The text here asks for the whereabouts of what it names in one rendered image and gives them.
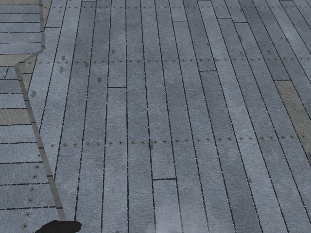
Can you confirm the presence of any robot left hand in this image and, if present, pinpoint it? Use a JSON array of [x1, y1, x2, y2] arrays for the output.
[[33, 219, 82, 233]]

